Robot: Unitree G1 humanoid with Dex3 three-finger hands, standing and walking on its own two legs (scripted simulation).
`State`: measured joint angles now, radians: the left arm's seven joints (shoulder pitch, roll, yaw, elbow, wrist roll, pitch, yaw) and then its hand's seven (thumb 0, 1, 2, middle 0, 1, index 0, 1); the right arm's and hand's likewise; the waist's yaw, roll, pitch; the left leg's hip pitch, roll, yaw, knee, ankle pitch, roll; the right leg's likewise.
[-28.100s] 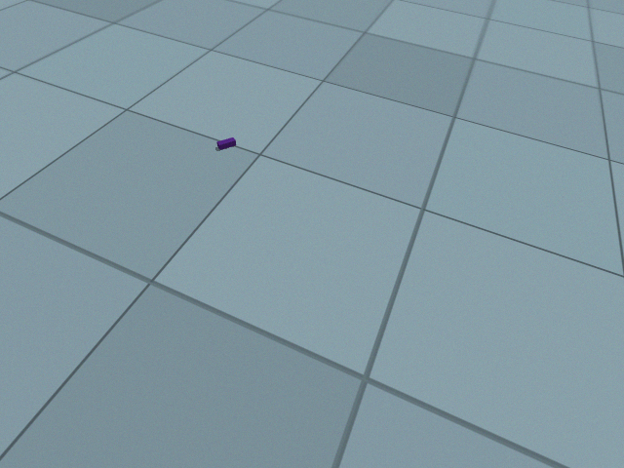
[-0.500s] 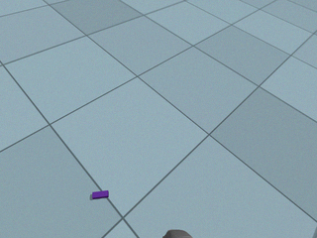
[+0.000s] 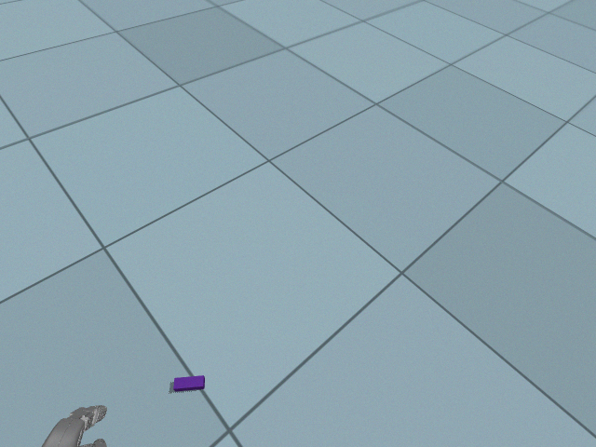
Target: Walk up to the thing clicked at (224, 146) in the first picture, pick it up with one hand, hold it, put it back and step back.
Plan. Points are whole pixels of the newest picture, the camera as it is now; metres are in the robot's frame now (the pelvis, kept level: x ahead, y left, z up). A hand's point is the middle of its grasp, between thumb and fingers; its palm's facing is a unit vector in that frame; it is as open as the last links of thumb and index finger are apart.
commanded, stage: walk up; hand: left
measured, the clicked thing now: (189, 383) +0.40 +0.26 -0.76
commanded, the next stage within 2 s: stand in 0.30 s
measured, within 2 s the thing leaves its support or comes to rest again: neither
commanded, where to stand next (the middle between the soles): +0.03 +0.01 m, yaw +1 degrees
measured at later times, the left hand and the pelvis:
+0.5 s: hand out of the picture +0.07 +0.26 -0.15, palm faces +0.01 -0.95 -0.32, open 7.3 cm; pelvis +0.00 +0.01 +0.01, yaw +0 degrees
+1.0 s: hand out of the picture +0.08 +0.27 -0.15, palm faces -0.02 -0.94 -0.33, open 7.3 cm; pelvis +0.00 +0.02 +0.01, yaw +0 degrees
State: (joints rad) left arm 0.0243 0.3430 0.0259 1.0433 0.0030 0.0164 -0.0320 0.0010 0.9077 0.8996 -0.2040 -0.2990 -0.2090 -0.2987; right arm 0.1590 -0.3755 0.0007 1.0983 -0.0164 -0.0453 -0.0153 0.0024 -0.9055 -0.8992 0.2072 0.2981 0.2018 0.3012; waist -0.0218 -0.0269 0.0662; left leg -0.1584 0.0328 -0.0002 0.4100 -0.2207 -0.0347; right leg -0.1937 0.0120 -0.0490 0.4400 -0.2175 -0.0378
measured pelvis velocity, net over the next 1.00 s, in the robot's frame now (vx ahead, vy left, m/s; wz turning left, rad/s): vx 0.00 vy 0.02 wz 0.00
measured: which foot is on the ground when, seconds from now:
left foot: down 0.00-1.00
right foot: down 0.00-1.00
